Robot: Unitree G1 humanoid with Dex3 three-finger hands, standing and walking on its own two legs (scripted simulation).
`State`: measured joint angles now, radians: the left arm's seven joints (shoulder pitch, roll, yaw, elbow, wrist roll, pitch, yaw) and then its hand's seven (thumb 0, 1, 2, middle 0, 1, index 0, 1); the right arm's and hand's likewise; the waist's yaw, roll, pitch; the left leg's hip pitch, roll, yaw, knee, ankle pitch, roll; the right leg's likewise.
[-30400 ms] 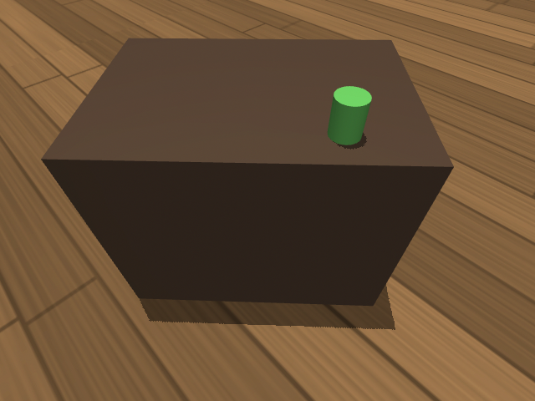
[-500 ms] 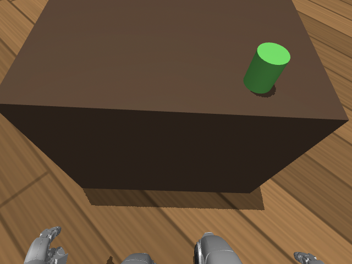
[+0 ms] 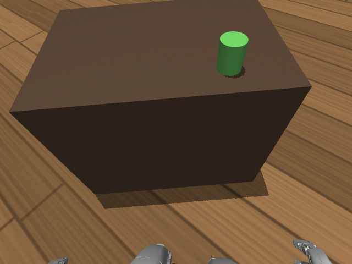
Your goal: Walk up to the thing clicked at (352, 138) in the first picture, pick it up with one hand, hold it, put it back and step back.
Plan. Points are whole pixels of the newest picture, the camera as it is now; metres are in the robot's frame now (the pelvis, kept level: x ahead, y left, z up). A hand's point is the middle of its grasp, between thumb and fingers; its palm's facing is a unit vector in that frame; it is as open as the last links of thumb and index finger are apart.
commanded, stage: step back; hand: right
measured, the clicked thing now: (231, 54) +0.70 -0.15 +0.04
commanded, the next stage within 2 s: none
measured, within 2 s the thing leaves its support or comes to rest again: neither
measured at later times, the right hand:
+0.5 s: hand out of the picture -0.06 -0.24 -0.13, palm faces -0.12 +0.89 -0.44, open 7.4 cm
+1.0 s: hand out of the picture -0.21 -0.29 -0.16, palm faces -0.12 +0.91 -0.39, open 7.4 cm
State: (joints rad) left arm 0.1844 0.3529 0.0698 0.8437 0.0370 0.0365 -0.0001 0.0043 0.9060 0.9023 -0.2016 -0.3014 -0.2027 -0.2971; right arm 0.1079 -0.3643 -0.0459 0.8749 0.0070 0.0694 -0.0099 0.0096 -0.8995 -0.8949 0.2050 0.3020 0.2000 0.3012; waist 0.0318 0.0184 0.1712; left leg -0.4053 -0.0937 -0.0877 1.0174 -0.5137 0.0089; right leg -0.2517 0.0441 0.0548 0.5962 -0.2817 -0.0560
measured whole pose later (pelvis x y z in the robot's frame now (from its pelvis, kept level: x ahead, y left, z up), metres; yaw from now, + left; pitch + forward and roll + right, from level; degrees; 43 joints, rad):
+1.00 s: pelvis -0.31 -0.03 -0.01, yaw +5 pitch -1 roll +1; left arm 0.15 0.37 0.07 0.79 0.05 0.06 0.01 0.00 0.90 0.90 -0.20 -0.30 -0.20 -0.30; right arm 0.20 -0.39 -0.04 0.87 -0.01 0.04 -0.03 0.01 -0.90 -0.90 0.20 0.30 0.20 0.30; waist 0.01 0.01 0.15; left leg -0.32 -0.05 -0.07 0.85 -0.49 -0.01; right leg -0.36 -0.03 -0.01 0.65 -0.27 -0.01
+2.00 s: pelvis -0.42 -0.06 +0.00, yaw +4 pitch -3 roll +0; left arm 0.16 0.36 0.06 1.00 0.04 -0.03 -0.01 0.00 0.91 0.90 -0.20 -0.30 -0.20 -0.30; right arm 0.23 -0.37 -0.04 1.00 -0.01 0.02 0.01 0.01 -0.90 -0.90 0.20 0.30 0.20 0.30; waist 0.02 0.02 0.05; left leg -0.29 0.00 -0.06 0.75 -0.48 0.00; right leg -0.23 -0.01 -0.04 0.57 -0.29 -0.02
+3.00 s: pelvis -0.41 -0.05 +0.02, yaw +4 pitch -3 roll +0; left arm 0.13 0.35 0.00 1.15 0.02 -0.01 -0.01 0.00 0.91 0.90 -0.20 -0.30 -0.20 -0.30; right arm 0.12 -0.34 -0.01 1.15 -0.01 0.00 0.02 0.01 -0.90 -0.90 0.20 0.30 0.20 0.30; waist 0.00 0.00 0.05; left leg -0.12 0.03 0.00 0.32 -0.16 -0.02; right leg -0.11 -0.02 -0.04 0.32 -0.16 0.01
